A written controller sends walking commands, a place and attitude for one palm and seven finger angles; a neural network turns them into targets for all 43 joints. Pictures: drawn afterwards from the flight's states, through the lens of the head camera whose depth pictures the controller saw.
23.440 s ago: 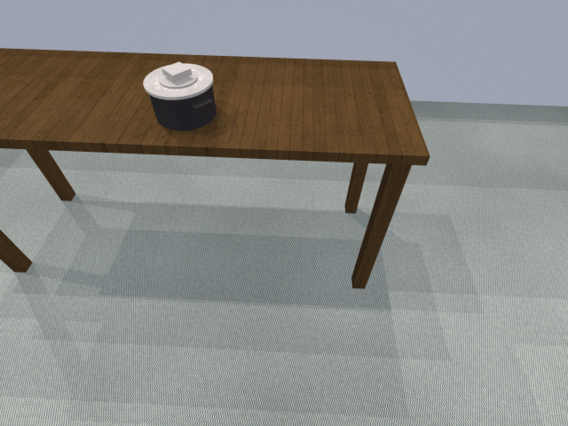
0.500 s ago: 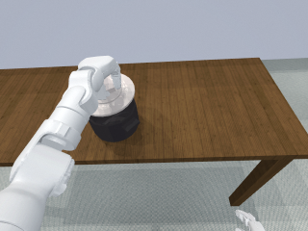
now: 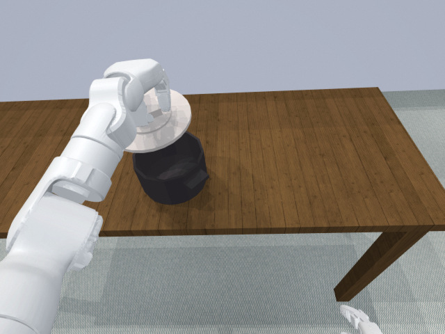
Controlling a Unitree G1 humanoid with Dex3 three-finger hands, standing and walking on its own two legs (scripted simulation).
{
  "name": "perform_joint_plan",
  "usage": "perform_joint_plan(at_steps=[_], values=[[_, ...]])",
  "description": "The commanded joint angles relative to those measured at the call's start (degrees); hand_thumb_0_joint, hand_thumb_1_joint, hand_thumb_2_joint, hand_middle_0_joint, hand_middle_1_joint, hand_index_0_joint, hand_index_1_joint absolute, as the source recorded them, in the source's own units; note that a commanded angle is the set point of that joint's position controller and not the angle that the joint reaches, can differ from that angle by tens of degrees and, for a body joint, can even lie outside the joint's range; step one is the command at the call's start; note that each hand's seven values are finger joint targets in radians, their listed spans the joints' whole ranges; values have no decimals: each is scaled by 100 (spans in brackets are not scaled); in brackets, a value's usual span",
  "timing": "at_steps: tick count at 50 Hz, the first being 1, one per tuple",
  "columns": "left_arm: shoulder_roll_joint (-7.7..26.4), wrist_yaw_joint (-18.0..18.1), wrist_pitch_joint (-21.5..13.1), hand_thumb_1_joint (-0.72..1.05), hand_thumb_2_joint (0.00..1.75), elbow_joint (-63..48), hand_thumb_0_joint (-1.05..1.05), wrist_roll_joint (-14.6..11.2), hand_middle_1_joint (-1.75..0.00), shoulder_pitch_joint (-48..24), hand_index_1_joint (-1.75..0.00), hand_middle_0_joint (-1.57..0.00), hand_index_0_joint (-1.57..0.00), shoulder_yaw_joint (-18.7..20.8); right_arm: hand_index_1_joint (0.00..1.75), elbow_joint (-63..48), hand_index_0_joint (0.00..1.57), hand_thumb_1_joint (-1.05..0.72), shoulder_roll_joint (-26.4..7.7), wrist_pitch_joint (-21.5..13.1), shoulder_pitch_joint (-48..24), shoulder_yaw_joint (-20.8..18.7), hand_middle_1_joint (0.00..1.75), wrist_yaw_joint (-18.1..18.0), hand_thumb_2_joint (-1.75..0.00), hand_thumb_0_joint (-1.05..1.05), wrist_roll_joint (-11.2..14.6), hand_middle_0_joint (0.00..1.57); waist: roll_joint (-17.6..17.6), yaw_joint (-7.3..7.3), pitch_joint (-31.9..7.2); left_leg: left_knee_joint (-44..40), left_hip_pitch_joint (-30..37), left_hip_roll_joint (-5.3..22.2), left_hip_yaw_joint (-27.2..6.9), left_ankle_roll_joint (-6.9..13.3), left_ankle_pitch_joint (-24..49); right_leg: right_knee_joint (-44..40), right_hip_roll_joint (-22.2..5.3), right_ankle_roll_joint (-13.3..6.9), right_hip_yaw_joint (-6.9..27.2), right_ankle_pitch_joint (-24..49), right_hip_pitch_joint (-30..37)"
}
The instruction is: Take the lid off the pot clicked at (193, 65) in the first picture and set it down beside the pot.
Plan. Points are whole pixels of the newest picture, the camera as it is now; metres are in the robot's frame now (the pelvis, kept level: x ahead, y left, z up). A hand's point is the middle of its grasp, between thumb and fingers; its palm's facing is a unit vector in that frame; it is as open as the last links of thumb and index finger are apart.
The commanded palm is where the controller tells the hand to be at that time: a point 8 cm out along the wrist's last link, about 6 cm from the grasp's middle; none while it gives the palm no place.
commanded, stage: lift the lid straight up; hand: left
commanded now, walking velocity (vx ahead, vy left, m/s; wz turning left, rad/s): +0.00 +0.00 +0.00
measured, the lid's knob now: (144, 108) +0.49 +0.15 +0.16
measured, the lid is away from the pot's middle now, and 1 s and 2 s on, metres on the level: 0.02 0.04 0.17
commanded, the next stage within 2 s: move the lid sideways beside the pot in 0.62 s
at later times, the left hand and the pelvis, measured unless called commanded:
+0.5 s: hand (139, 86) +0.46 +0.13 +0.23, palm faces -0.24 -0.03 -0.97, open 6.5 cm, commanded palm +0.45 +0.13 +0.29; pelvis -0.01 +0.01 +0.00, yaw +0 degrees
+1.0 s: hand (129, 85) +0.47 +0.15 +0.23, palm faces -0.22 -0.05 -0.97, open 6.5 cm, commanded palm +0.45 +0.16 +0.29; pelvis +0.00 +0.00 +0.00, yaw -1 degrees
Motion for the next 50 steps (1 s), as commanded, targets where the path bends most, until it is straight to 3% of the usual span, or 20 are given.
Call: perform_joint_plan(at_steps=[1,4,5,9,13,16,19,20,21,23,28,30,34,38,40,43,44,46,48,50], values=[[1243,322,80,45,118,-1284,0,194,-95,-4013,-105,-74,-94,491,30,-714,20,-90,-621,-279,-433,-217,30,-6,-90,0,46,20,-470,-66,-2374,23,2097,-6,-640,100,1479,-221,253,-261,118,1948,-293],[1393,322,50,45,118,-1507,0,234,-95,-3986,-105,-74,-94,628,30,-750,20,-90,-627,-359,-444,-225,30,14,-90,0,8,20,-254,2,-2707,89,2390,21,-746,77,1892,-178,262,-289,144,2003,-267],[1156,286,80,45,118,-1328,0,250,-95,-4050,-105,-74,-94,416,30,-733,20,-90,-613,-344,-437,-215,30,15,-90,0,7,20,-293,-47,-2619,69,2359,0,-738,71,1782,-214,277,-284,123,1920,-362],[1405,262,204,45,118,-754,0,268,-95,-4114,-105,-74,-94,638,30,-617,20,-90,-648,-334,-357,-192,30,-14,-90,0,10,20,-539,-32,-2272,-62,2018,6,-702,59,1257,-270,274,-291,102,1609,-374],[1262,233,87,45,118,-1021,0,212,-95,-4597,-105,-74,-94,503,30,-699,20,-90,-634,-460,-388,-174,30,-54,-90,0,-6,20,-292,-42,-2575,-72,2205,-27,-748,67,1314,-295,246,-317,114,1641,-329],[1364,181,149,45,118,-523,0,379,-95,-4703,-105,-74,-94,518,30,-576,20,-90,-633,-453,-276,-172,30,-78,-90,0,-9,20,-562,-75,-2327,-133,2049,1,-718,59,1022,-320,264,-290,116,1450,-428],[1226,132,120,45,118,-328,0,364,-95,-4768,-105,-74,-94,409,30,-588,20,-90,-631,-495,-259,-163,30,-85,-90,0,-14,20,-477,-92,-2355,-158,2046,-8,-740,41,956,-309,258,-302,115,1337,-489],[984,89,112,45,118,-439,0,330,-95,-4979,-105,-74,-94,206,30,-596,20,-90,-613,-517,-252,-168,30,-83,-90,0,-10,20,-421,-137,-2298,-162,2092,-24,-736,49,917,-343,265,-294,107,1318,-574],[1127,89,125,45,118,-384,0,340,-95,-4991,-105,-74,-94,334,30,-573,20,-90,-620,-553,-202,-183,30,-84,-90,0,-17,20,-424,-116,-2331,-157,2142,-14,-753,57,902,-341,272,-297,109,1273,-588],[979,54,79,45,118,-468,0,278,-95,-4784,-105,-74,-94,300,30,-642,20,-90,-651,-585,-198,-206,30,-69,-90,0,-39,20,-378,-98,-2488,-100,2259,-11,-796,52,1280,-331,263,-324,108,1470,-546],[1153,-20,100,45,118,-320,0,305,-95,-4576,-105,-74,-94,497,30,-628,20,-90,-690,-545,-142,-220,30,-36,-90,0,-62,20,-605,-39,-2487,-59,2088,-31,-722,93,1523,-318,242,-306,143,1833,-327],[1013,-27,77,45,118,-666,0,366,-95,-4943,-105,-74,-94,313,30,-628,20,-90,-642,-550,-163,-219,30,-10,-90,0,-48,20,-497,-66,-2591,-61,2277,-14,-743,68,1623,-269,266,-295,125,1810,-421],[1225,59,28,45,118,-1216,0,367,-95,-4853,-105,-74,-94,538,30,-713,20,-90,-622,-611,-209,-247,30,32,-90,0,-83,20,-249,20,-2946,46,2617,38,-798,43,2350,-219,266,-300,152,2063,-310],[1528,173,108,45,118,-481,0,390,-95,-4272,-105,-74,-94,855,30,-639,20,-90,-702,-471,-198,-215,30,-9,-90,0,-72,20,-736,76,-2368,-79,1968,16,-648,94,1793,-326,262,-314,135,1969,-179],[1826,216,157,45,118,-189,0,537,-95,-4428,-105,-74,-94,952,30,-610,20,-90,-681,-423,-275,-143,30,-67,-90,0,-69,20,-851,116,-2270,-169,1645,-7,-568,99,1376,-271,246,-296,170,1873,-30],[1905,240,102,45,118,-367,0,528,-95,-4406,-105,-74,-94,963,30,-721,20,-90,-683,-421,-391,-148,30,-114,-90,0,-63,20,-677,131,-2497,-123,1691,-18,-552,117,1476,-293,186,-304,225,2034,138],[2153,240,87,45,118,-479,0,641,-95,-4524,-105,-74,-94,1103,30,-708,20,-90,-665,-415,-393,-148,30,-121,-90,0,-67,20,-680,157,-2664,-118,1785,18,-541,100,1503,-237,177,-284,250,2066,197],[2099,163,65,45,118,-587,0,658,-95,-4510,-105,-74,-94,990,30,-766,20,-90,-650,-403,-421,-155,30,-147,-90,0,-60,20,-620,122,-2799,-57,1874,-8,-508,133,1609,-247,163,-263,292,2246,258],[1729,35,46,45,118,-591,0,526,-95,-4174,-105,-74,-94,746,30,-846,20,-90,-665,-370,-424,-196,30,-126,-90,0,-30,20,-608,49,-2665,29,1913,-14,-531,161,1831,-307,173,-268,266,2346,142],[1647,-106,82,45,118,-338,0,532,-95,-4248,-105,-74,-94,597,30,-756,20,-90,-679,-308,-387,-193,30,-131,-90,0,0,20,-725,-55,-2314,35,1822,-37,-498,171,1484,-353,204,-230,248,2140,-86]])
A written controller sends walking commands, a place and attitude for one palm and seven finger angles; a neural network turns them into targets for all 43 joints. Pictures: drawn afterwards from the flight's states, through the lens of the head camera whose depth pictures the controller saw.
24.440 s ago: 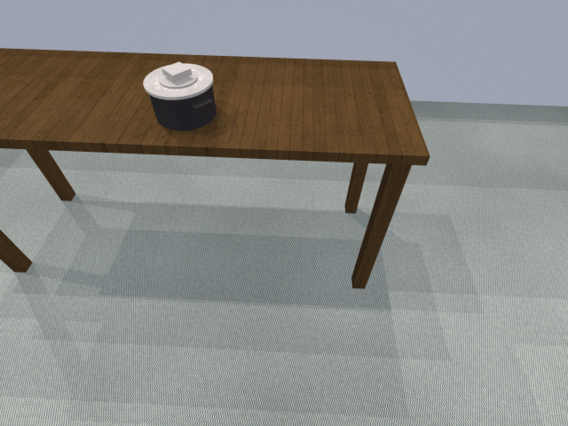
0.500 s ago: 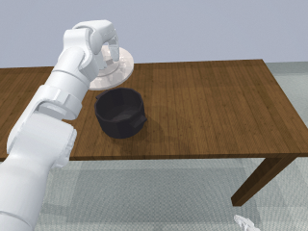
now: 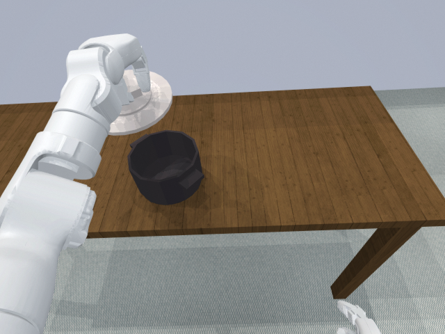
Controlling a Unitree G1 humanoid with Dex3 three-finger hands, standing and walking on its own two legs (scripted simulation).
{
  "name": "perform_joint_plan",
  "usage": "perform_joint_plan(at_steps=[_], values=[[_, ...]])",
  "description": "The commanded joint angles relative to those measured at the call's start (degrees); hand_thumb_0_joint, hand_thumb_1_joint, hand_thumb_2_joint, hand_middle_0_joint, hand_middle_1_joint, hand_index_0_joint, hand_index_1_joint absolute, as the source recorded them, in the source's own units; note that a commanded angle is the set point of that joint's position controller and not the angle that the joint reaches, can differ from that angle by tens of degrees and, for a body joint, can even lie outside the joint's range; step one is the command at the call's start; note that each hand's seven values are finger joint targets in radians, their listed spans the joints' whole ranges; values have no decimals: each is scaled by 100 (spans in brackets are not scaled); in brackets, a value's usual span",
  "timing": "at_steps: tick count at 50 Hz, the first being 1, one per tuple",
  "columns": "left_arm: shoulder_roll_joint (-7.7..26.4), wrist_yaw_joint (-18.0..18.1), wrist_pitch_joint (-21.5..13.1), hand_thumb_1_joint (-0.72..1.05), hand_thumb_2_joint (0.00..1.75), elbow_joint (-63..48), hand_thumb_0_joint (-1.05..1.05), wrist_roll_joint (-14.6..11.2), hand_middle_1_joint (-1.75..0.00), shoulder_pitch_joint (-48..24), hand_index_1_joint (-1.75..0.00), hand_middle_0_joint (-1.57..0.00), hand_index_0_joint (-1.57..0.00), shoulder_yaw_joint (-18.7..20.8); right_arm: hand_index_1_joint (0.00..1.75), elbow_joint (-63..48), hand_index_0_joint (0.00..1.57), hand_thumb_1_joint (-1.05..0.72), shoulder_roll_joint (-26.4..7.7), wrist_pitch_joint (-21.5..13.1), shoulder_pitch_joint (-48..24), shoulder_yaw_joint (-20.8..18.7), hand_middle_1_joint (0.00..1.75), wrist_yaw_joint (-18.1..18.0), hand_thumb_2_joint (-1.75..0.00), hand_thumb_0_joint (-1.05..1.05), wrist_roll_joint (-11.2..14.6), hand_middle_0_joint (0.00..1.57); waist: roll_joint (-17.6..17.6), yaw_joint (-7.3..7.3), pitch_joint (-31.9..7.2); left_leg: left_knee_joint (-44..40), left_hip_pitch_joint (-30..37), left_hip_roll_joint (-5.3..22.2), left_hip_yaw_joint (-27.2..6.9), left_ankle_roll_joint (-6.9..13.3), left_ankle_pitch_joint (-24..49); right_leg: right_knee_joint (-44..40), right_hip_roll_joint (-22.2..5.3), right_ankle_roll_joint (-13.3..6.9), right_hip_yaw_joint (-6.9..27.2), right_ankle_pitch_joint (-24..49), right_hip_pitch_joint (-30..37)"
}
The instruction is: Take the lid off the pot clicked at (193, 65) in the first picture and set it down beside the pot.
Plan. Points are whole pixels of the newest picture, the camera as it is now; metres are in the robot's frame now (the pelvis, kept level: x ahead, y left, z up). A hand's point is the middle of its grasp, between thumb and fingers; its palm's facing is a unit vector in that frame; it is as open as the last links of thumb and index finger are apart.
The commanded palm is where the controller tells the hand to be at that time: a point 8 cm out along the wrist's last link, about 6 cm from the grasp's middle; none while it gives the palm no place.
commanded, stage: move the lid sideways beside the pot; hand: left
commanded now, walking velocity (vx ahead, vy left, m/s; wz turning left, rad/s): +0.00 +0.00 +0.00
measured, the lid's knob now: (122, 89) +0.50 +0.18 +0.20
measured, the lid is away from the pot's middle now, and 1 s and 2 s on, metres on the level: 0.04 0.17 0.25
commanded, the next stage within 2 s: lower the lid onto the table in 1.76 s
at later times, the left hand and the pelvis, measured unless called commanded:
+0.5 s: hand (90, 89) +0.47 +0.22 +0.22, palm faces -0.25 -0.05 -0.97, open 6.5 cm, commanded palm +0.46 +0.23 +0.29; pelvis +0.00 +0.01 +0.00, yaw +1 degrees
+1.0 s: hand (47, 98) +0.45 +0.29 +0.22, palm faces -0.26 -0.06 -0.96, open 6.5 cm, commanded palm +0.45 +0.29 +0.29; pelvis -0.01 +0.03 +0.00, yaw +1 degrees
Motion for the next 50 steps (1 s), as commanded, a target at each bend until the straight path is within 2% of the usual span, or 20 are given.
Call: perform_joint_plan(at_steps=[1,4,7,10,13,14,17,21,23,26,28,29,32,35,38,41,43,45,46,50], values=[[1457,114,-21,45,118,-1337,0,113,-95,-3694,-105,-74,-94,274,30,-708,20,-90,-719,-169,-375,-279,30,-44,-90,0,90,20,-713,-65,-2285,188,1855,-75,-547,195,1263,-294,168,-192,171,2019,-36],[1750,50,-232,45,118,-1871,0,16,-95,-3860,-105,-74,-94,438,30,-759,20,-90,-741,-213,-361,-293,30,-56,-90,0,81,20,-361,-69,-2591,284,2121,-103,-597,217,1500,-263,167,-204,208,2203,25],[1540,-7,-333,45,118,-1715,0,0,-95,-3838,-105,-74,-94,220,30,-665,20,-90,-725,-180,-305,-283,30,-66,-90,0,107,20,-149,-133,-2290,279,2181,-100,-652,200,1468,-311,214,-220,119,1947,-287],[2053,37,-407,45,118,-1476,0,31,-95,-3676,-105,-74,-94,639,30,-587,20,-90,-802,-127,-197,-293,30,-78,-90,0,93,20,-254,-79,-2243,247,2047,-78,-658,192,1340,-324,234,-251,101,1857,-188],[1860,84,-531,45,118,-1898,0,-79,-95,-3730,-105,-74,-94,492,30,-692,20,-90,-797,-171,-225,-313,30,-58,-90,0,108,20,9,-81,-2524,315,2281,-67,-717,180,1793,-297,220,-278,84,2026,-186],[2084,110,-534,45,118,-1885,0,10,-95,-3751,-105,-74,-94,655,30,-635,20,-90,-798,-148,-177,-318,30,-43,-90,0,96,20,-20,-56,-2603,321,2331,-32,-738,156,1879,-252,240,-266,89,2031,-188],[2119,101,-497,45,118,-1510,0,70,-95,-3586,-105,-74,-94,670,30,-610,20,-90,-820,-98,-137,-313,30,-38,-90,0,97,20,-98,-56,-2520,282,2207,-48,-735,150,1746,-282,251,-268,59,1913,-218],[2694,97,-509,45,118,-1458,0,148,-95,-3576,-105,-74,-94,1064,30,-660,20,-90,-873,-31,-174,-322,30,-35,-90,0,90,20,-309,19,-2662,260,2041,-40,-683,168,1775,-248,215,-262,107,2111,50],[2480,83,-553,45,118,-1525,0,99,-95,-3356,-105,-74,-94,899,30,-726,20,-90,-900,-24,-165,-357,30,-27,-90,0,97,20,-176,-11,-2709,316,2139,-14,-712,169,2088,-280,202,-276,111,2190,-7],[2600,-15,-540,45,118,-1186,0,182,-95,-3273,-105,-74,-94,930,30,-668,20,-90,-899,74,-108,-352,30,-22,-90,0,116,20,-427,-23,-2437,278,1949,-8,-684,167,1780,-282,236,-241,64,1984,-116],[2560,-45,-584,45,118,-1293,0,96,-95,-3149,-105,-74,-94,915,30,-731,20,-90,-952,93,-95,-390,30,-13,-90,0,122,20,-273,-37,-2480,332,2052,1,-704,182,2067,-313,227,-259,63,2050,-174],[2832,-41,-632,45,118,-1669,0,167,-95,-3350,-105,-74,-94,1080,30,-760,20,-90,-923,95,-110,-393,30,-3,-90,0,105,20,-146,2,-2753,350,2226,19,-723,171,2167,-265,234,-240,95,2052,-120],[2683,-104,-707,45,118,-1451,0,167,-95,-3406,-105,-74,-94,893,30,-711,20,-90,-910,152,-56,-375,30,-36,-90,0,131,20,-49,-93,-2479,326,2234,23,-730,172,1997,-334,276,-243,23,1764,-403],[3035,-89,-809,45,118,-1511,0,162,-95,-3390,-105,-74,-94,1154,30,-708,20,-90,-952,167,13,-397,30,-54,-90,0,123,20,90,-71,-2584,345,2303,29,-761,173,2046,-347,293,-264,29,1707,-396],[2808,-100,-886,45,118,-1538,0,39,-95,-3331,-105,-74,-94,948,30,-724,20,-90,-985,143,38,-416,30,-72,-90,0,150,20,246,-117,-2461,315,2366,56,-801,144,1934,-428,283,-284,-14,1488,-577],[2961,-101,-951,45,118,-1545,0,93,-95,-3582,-105,-74,-94,1015,30,-625,20,-90,-962,138,114,-414,30,-89,-90,0,162,20,180,-107,-2491,265,2426,80,-836,125,1661,-410,318,-270,-62,1246,-647],[2714,-88,-1023,45,118,-1810,0,10,-95,-3640,-105,-74,-94,819,30,-680,20,-90,-986,80,90,-436,30,-80,-90,0,163,20,439,-137,-2593,312,2665,110,-926,79,1975,-433,311,-297,-67,1183,-818],[2808,-94,-1065,45,118,-1771,0,60,-95,-3668,-105,-74,-94,916,30,-610,20,-90,-964,61,149,-438,30,-87,-90,0,129,20,453,-123,-2656,303,2739,116,-954,79,1781,-449,339,-279,-79,981,-919],[3087,-81,-1068,45,118,-1607,0,89,-95,-3515,-105,-74,-94,1151,30,-585,20,-90,-988,66,196,-439,30,-96,-90,0,124,20,316,-78,-2640,278,2653,117,-951,84,1648,-445,338,-292,-80,949,-830],[3099,-152,-1067,45,118,-887,0,51,-95,-3379,-105,-74,-94,1089,30,-510,20,-90,-1033,134,186,-396,30,-114,-90,0,158,20,4,-84,-2216,180,2109,65,-835,112,1165,-469,321,-286,-97,984,-704]])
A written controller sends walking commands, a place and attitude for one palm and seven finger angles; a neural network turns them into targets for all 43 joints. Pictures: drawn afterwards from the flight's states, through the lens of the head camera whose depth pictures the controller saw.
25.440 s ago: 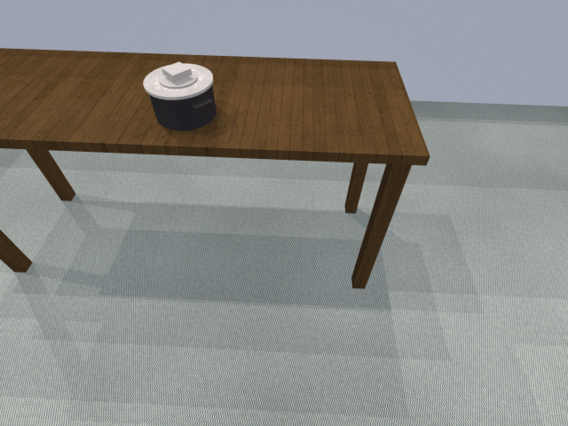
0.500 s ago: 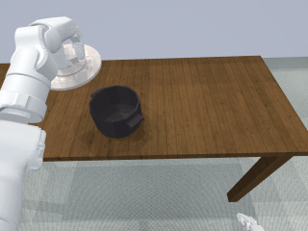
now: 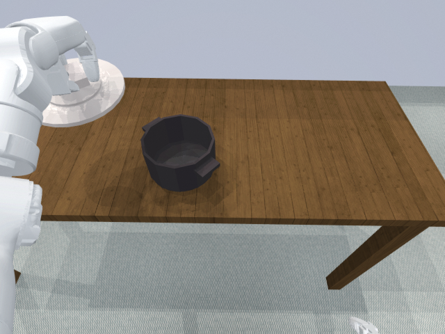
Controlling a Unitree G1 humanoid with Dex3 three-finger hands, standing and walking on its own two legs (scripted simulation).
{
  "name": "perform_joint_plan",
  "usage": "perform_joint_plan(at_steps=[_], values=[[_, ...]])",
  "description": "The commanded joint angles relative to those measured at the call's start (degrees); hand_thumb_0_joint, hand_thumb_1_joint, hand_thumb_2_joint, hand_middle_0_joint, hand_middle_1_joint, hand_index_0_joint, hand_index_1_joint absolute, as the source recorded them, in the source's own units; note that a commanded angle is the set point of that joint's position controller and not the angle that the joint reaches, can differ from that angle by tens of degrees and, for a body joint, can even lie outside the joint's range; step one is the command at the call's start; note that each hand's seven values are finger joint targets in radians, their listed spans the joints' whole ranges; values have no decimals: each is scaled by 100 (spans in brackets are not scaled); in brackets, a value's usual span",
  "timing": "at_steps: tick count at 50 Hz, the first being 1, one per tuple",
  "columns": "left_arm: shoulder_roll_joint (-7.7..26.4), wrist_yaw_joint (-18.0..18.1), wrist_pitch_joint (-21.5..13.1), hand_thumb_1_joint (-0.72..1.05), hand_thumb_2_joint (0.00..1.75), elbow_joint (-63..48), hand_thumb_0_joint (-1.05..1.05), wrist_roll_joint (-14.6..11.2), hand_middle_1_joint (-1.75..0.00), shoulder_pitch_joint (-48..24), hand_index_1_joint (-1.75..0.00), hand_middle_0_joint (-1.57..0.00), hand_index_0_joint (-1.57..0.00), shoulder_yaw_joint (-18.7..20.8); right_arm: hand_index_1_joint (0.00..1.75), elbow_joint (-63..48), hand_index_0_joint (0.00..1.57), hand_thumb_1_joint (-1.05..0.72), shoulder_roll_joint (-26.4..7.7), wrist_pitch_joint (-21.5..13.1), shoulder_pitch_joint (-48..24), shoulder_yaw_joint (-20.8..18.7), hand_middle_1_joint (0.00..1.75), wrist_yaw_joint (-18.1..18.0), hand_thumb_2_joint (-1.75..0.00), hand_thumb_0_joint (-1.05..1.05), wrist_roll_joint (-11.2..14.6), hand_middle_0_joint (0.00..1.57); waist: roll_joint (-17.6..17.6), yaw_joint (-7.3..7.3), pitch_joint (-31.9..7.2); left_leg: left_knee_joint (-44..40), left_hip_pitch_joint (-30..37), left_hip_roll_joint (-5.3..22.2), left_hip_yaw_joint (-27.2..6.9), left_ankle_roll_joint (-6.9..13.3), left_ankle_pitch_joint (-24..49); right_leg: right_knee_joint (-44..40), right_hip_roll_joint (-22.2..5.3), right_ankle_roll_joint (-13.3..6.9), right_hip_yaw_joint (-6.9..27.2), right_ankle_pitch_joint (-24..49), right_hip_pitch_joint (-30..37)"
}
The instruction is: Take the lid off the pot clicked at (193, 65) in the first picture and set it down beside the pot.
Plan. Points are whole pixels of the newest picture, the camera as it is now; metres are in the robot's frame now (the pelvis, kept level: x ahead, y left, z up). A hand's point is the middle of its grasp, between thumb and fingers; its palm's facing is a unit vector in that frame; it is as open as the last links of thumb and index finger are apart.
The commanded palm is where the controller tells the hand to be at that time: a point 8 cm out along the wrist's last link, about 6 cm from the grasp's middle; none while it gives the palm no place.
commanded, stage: move the lid sideways beside the pot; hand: left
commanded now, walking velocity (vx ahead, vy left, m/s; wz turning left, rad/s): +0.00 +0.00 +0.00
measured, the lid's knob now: (68, 78) +0.50 +0.27 +0.20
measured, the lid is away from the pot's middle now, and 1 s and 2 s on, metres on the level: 0.17 0.25 0.24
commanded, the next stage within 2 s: lower the lid onto the table in 0.76 s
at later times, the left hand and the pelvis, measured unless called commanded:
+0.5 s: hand (27, 78) +0.46 +0.31 +0.22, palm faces -0.29 -0.07 -0.95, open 6.4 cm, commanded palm +0.47 +0.31 +0.29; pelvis +0.00 +0.01 +0.00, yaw +0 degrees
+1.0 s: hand (20, 83) +0.47 +0.33 +0.21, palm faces -0.33 -0.11 -0.94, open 6.4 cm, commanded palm +0.49 +0.33 +0.28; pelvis +0.01 +0.01 +0.00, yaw +0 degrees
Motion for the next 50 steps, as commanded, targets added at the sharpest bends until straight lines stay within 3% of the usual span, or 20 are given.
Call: perform_joint_plan(at_steps=[1,4,7,9,11,15,18,19,23,26,28,32,33,35,40,42,44,47,48,50], values=[[1577,306,44,45,118,-794,0,141,-95,-3625,-105,-74,-94,462,30,-512,20,-90,-877,-163,-54,-286,30,-60,-90,0,45,20,146,-80,-2251,-67,2430,164,-699,-81,1031,-293,374,-382,18,726,-656],[1679,378,-70,45,118,-1218,0,247,-95,-3870,-105,-74,-94,503,30,-566,20,-90,-866,-218,-15,-316,30,-52,-90,0,0,20,489,-64,-2630,-7,2779,207,-803,-122,1306,-270,402,-411,35,596,-762],[2027,347,-164,45,118,-894,0,268,-95,-3623,-105,-74,-94,770,30,-526,20,-90,-903,-188,52,-296,30,-95,-90,0,8,20,369,-38,-2542,-36,2656,210,-774,-106,1115,-299,406,-409,29,545,-716],[2029,341,-215,45,118,-792,0,214,-95,-3584,-105,-74,-94,762,30,-502,20,-90,-908,-172,102,-297,30,-104,-90,0,6,20,223,-53,-2524,-42,2537,207,-757,-88,1103,-303,397,-396,36,639,-614],[1927,305,-228,45,118,-777,0,200,-95,-3673,-105,-74,-94,648,30,-507,20,-90,-898,-179,94,-300,30,-118,-90,0,17,20,242,-65,-2445,-31,2527,198,-730,-60,1047,-324,400,-385,29,623,-691],[2322,341,-368,45,118,-843,0,290,-95,-3691,-105,-74,-94,910,30,-475,20,-90,-941,-190,200,-318,30,-142,-90,0,-23,20,418,-34,-2622,37,2666,229,-769,-59,1366,-322,423,-402,27,674,-692],[2067,308,-416,45,118,-589,0,208,-95,-3483,-105,-74,-94,667,30,-467,20,-90,-968,-155,230,-307,30,-147,-90,0,24,20,554,-89,-2324,-11,2530,246,-780,-102,1273,-373,402,-416,-7,561,-841],[2216,312,-416,45,118,-592,0,260,-95,-3549,-105,-74,-94,761,30,-432,20,-90,-952,-154,241,-302,30,-151,-90,0,14,20,424,-75,-2341,-23,2505,248,-766,-82,1120,-356,429,-391,-3,510,-788],[2528,352,-553,45,118,-938,0,255,-95,-3622,-105,-74,-94,967,30,-495,20,-90,-996,-182,281,-310,30,-181,-90,0,-8,20,825,-52,-2758,132,2807,237,-791,-80,1820,-350,416,-423,25,806,-725],[2758,330,-595,45,118,-709,0,298,-95,-3458,-105,-74,-94,1150,30,-421,20,-90,-984,-139,366,-306,30,-201,-90,0,4,20,593,-41,-2698,110,2737,278,-793,-64,1776,-338,449,-384,-11,757,-714],[2491,299,-601,45,118,-620,0,205,-95,-3444,-105,-74,-94,901,30,-406,20,-90,-1024,-132,359,-324,30,-196,-90,0,36,20,687,-97,-2510,124,2727,285,-819,-88,1792,-377,429,-392,-28,701,-895],[2942,288,-646,45,118,-571,0,306,-95,-3501,-105,-74,-94,1141,30,-379,20,-90,-1033,-110,391,-281,30,-225,-90,0,25,20,627,-50,-2573,108,2590,270,-757,-45,1668,-346,457,-380,-23,763,-732],[2760,300,-663,45,118,-618,0,264,-95,-3465,-105,-74,-94,1009,30,-414,20,-90,-1046,-110,365,-293,30,-225,-90,0,28,20,740,-76,-2648,182,2697,275,-778,-64,1994,-343,436,-395,-10,871,-796],[2441,247,-628,45,118,-487,0,277,-95,-3532,-105,-74,-94,747,30,-320,20,-90,-1012,-101,415,-299,30,-229,-90,0,24,20,734,-140,-2437,162,2731,308,-792,-52,1794,-382,478,-355,-52,669,-1040],[2678,261,-679,45,118,-650,0,282,-95,-3645,-105,-74,-94,900,30,-297,20,-90,-1021,-131,456,-295,30,-262,-90,0,7,20,774,-129,-2701,196,2838,289,-779,-23,1738,-366,481,-353,-22,669,-963],[2531,263,-702,45,118,-920,0,225,-95,-3893,-105,-74,-94,753,30,-292,20,-90,-1008,-153,438,-287,30,-280,-90,0,28,20,896,-157,-2799,178,3014,297,-822,-39,1830,-371,481,-353,-41,672,-1011],[2380,255,-624,45,118,-561,0,218,-95,-3795,-105,-74,-94,670,30,-193,20,-90,-1018,-190,505,-304,30,-269,-90,0,10,20,910,-211,-2635,219,2989,304,-843,-54,1760,-379,485,-340,-42,625,-1165],[2608,225,-589,45,118,-99,0,205,-95,-3444,-105,-74,-94,876,30,-196,20,-90,-1042,-184,536,-272,30,-252,-90,0,25,20,501,-151,-2492,171,2567,244,-773,-33,1479,-344,477,-345,-42,709,-926],[2748,244,-632,45,118,-209,0,188,-95,-3380,-105,-74,-94,994,30,-237,20,-90,-1090,-176,503,-283,30,-237,-90,0,25,20,623,-122,-2571,223,2573,256,-739,-46,1738,-321,430,-365,-17,892,-869],[2500,247,-600,45,118,-110,0,263,-95,-3513,-105,-74,-94,747,30,-228,20,-90,-1048,-134,484,-270,30,-225,-90,0,30,20,639,-176,-2514,219,2551,262,-747,-64,1736,-290,470,-344,-32,813,-963]])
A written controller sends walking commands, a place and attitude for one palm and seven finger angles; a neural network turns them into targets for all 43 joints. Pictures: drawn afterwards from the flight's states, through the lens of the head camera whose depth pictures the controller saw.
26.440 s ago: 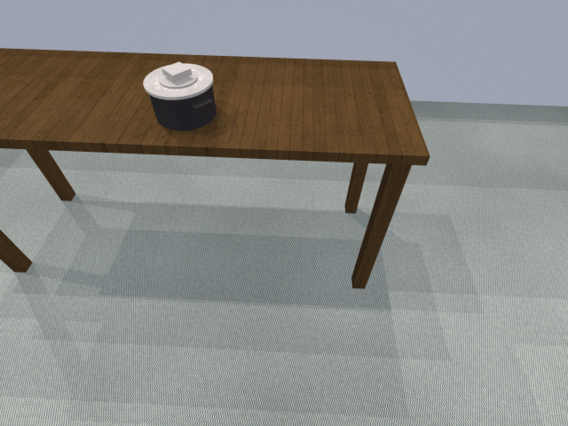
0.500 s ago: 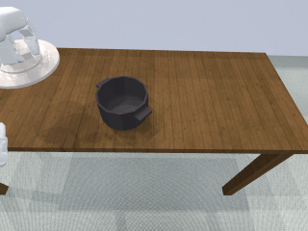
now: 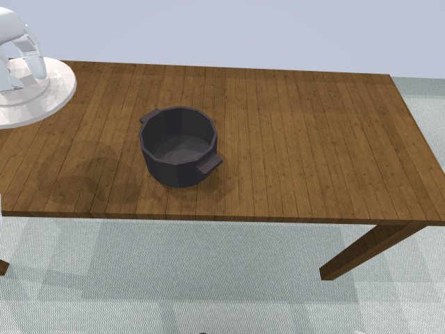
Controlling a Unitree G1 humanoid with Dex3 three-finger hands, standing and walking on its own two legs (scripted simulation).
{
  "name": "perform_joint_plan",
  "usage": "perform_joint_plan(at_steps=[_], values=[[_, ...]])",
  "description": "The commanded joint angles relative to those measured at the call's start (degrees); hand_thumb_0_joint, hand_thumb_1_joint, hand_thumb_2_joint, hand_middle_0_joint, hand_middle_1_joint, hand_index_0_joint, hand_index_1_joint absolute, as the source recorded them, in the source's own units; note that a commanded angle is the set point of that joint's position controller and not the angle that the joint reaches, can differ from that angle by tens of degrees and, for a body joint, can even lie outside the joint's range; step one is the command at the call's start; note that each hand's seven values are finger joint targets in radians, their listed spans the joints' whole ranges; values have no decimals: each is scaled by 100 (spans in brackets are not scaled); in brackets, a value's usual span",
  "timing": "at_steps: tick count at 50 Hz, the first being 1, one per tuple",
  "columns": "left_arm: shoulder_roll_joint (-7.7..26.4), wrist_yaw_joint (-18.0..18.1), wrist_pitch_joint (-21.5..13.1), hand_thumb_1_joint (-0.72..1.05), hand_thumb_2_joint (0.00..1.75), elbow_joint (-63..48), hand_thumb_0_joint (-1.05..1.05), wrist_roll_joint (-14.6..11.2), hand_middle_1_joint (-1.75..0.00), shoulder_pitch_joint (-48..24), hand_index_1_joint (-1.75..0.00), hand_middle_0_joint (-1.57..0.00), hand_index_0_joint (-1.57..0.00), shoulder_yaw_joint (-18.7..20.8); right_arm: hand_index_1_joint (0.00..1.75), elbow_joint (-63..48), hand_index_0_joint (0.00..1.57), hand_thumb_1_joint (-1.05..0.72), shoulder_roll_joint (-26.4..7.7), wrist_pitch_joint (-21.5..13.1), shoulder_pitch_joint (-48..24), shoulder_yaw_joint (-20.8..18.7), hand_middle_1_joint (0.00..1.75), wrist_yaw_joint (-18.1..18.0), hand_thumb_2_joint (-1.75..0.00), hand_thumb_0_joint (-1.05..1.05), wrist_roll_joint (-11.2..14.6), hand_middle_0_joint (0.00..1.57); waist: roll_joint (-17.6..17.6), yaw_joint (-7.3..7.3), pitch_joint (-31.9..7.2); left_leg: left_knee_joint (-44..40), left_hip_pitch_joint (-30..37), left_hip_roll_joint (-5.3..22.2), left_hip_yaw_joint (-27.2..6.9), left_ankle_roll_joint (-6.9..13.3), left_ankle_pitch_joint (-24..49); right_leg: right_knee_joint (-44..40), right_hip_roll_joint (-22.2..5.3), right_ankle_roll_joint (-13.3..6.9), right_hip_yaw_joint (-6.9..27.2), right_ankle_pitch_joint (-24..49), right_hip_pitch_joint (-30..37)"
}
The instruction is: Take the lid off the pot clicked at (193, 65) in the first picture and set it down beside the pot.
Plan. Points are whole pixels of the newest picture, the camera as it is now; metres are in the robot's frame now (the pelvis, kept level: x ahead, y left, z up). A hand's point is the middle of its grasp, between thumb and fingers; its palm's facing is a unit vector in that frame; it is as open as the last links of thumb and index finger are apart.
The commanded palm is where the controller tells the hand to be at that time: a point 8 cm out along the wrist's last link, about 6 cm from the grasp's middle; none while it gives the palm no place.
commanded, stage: lower the lid onto the table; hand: left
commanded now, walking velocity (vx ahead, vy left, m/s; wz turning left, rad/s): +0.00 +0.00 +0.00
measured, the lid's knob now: (11, 76) +0.49 +0.35 +0.18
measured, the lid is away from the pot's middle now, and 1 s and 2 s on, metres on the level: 0.25 0.24 0.26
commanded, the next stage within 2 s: none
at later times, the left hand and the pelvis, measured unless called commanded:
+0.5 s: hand (26, 86) +0.47 +0.32 +0.17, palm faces -0.38 -0.10 -0.92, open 6.4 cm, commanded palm +0.48 +0.32 +0.25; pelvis +0.01 +0.00 +0.00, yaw -1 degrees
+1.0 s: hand (35, 106) +0.45 +0.31 +0.14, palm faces -0.42 -0.10 -0.90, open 6.4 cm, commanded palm +0.49 +0.31 +0.22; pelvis +0.00 -0.01 +0.00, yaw -1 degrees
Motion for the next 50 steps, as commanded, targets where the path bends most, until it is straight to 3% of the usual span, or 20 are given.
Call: perform_joint_plan(at_steps=[1,2,3,9,12,14,17,20,21,24,25,27,28,29,31,33,37,41,45,50], values=[[1506,353,48,45,118,-1376,0,94,-95,-3401,-105,-74,-94,312,30,-417,20,-90,-1038,-117,340,-380,30,-29,-90,0,8,20,800,-93,-2583,-5,3058,281,-771,-153,1953,-186,443,-352,-60,766,-788],[1469,370,56,45,118,-1232,0,127,-95,-3267,-105,-74,-94,317,30,-427,20,-90,-1034,-135,370,-400,30,-34,-90,0,0,20,811,-114,-2536,19,3104,285,-770,-150,1963,-199,458,-350,-52,673,-903],[1716,402,-14,45,118,-1389,0,123,-95,-3244,-105,-74,-94,492,30,-459,20,-90,-1077,-139,359,-400,30,-29,-90,0,-2,20,922,-76,-2630,62,3145,311,-779,-185,2227,-189,427,-378,-28,801,-822],[2092,456,-139,45,118,-1402,0,119,-95,-2991,-105,-74,-94,875,30,-549,20,-90,-1036,-94,398,-392,30,-44,-90,0,-46,20,755,-21,-2996,133,3068,259,-720,-123,2393,-103,435,-330,32,1061,-526],[1732,447,-114,45,118,-1026,0,117,-95,-2949,-105,-74,-94,583,30,-479,20,-90,-1049,-69,454,-407,30,-42,-90,0,-12,20,757,-107,-2548,64,2959,296,-733,-146,1998,-157,458,-330,-35,730,-872],[2034,487,-170,45,118,-1152,0,153,-95,-2937,-105,-74,-94,799,30,-511,20,-90,-1068,-51,466,-405,30,-40,-90,0,-26,20,746,-59,-2691,101,2938,297,-722,-142,2119,-127,458,-339,-4,825,-731],[2039,516,-213,45,118,-939,0,174,-95,-2824,-105,-74,-94,767,30,-506,20,-90,-1066,-52,516,-390,30,-78,-90,0,-5,20,636,-103,-2702,101,2789,273,-660,-114,1900,-101,460,-323,5,849,-664],[1961,559,-303,45,118,-1785,0,153,-95,-3289,-105,-74,-94,715,30,-561,20,-90,-1048,-63,502,-447,30,-72,-90,0,-29,20,1285,-101,-3189,212,3462,337,-778,-174,2706,-80,471,-344,11,907,-857],[1894,558,-320,45,118,-1547,0,163,-95,-3027,-105,-74,-94,736,30,-541,20,-90,-1032,-76,554,-444,30,-83,-90,0,-53,20,1301,-101,-3056,255,3475,338,-807,-176,2724,-102,493,-346,-12,827,-1001],[2238,545,-400,45,118,-1399,0,61,-95,-2665,-105,-74,-94,1089,30,-504,20,-90,-1062,-43,570,-430,30,-81,-90,0,-64,20,914,-51,-3029,288,3158,314,-730,-111,2624,-78,464,-312,25,1042,-747],[2227,550,-393,45,118,-1280,0,38,-95,-2558,-105,-74,-94,1094,30,-539,20,-90,-1058,-21,539,-430,30,-72,-90,0,-35,20,889,-62,-2979,279,3071,292,-699,-106,2584,-50,462,-316,26,1073,-720],[1757,489,-322,45,118,-688,0,-15,-95,-2340,-105,-74,-94,704,30,-431,20,-90,-1083,13,595,-427,30,-62,-90,0,-3,20,569,-160,-2421,219,2693,284,-642,-94,2040,-77,477,-293,-28,903,-928],[1630,468,-330,45,118,-884,0,-47,-95,-2516,-105,-74,-94,548,30,-424,20,-90,-1106,26,540,-439,30,-47,-90,0,31,20,716,-161,-2384,205,2773,324,-644,-116,2210,-95,445,-316,-21,931,-1017],[1788,487,-331,45,118,-1368,0,7,-95,-2867,-105,-74,-94,634,30,-441,20,-90,-1106,55,542,-457,30,-27,-90,0,-8,20,949,-137,-2633,220,2984,331,-693,-120,2213,-88,474,-320,-20,844,-998],[1955,569,-389,45,118,-1462,0,129,-95,-2717,-105,-74,-94,806,30,-507,20,-90,-1072,23,579,-455,30,-46,-90,0,-31,20,1101,-88,-2894,290,3189,323,-741,-140,2451,-43,504,-349,-27,814,-1000],[1912,596,-492,45,118,-1537,0,74,-95,-2609,-105,-74,-94,820,30,-540,20,-90,-1062,7,524,-443,30,-73,-90,0,-29,20,1211,-92,-2928,345,3304,351,-765,-182,2818,-24,486,-361,-8,921,-1089],[2004,555,-488,45,118,-1099,0,-69,-95,-2414,-105,-74,-94,922,30,-470,20,-90,-1089,75,539,-429,30,-81,-90,0,-3,20,642,-136,-2664,253,2716,286,-641,-81,1829,-25,465,-303,-1,837,-867],[1791,608,-534,45,118,-1356,0,52,-95,-2623,-105,-74,-94,696,30,-501,20,-90,-1065,69,510,-434,30,-85,-90,0,-15,20,1050,-142,-2673,273,2939,313,-707,-120,1874,-16,494,-350,-37,613,-1138],[1993,671,-629,45,118,-1212,0,41,-95,-2393,-105,-74,-94,918,30,-498,20,-90,-1065,60,541,-427,30,-126,-90,0,-25,20,860,-128,-2765,329,2827,296,-652,-93,1783,38,486,-337,4,685,-1017],[1648,660,-607,45,118,-929,0,-32,-95,-2330,-105,-74,-94,617,30,-431,20,-90,-1084,72,575,-423,30,-137,-90,0,6,20,736,-212,-2429,304,2576,295,-591,-76,1361,51,489,-328,-9,570,-1175]])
